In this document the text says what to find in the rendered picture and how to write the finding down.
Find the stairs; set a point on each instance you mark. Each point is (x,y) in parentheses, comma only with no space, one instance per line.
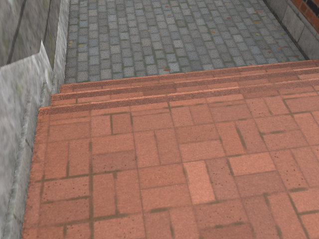
(125,88)

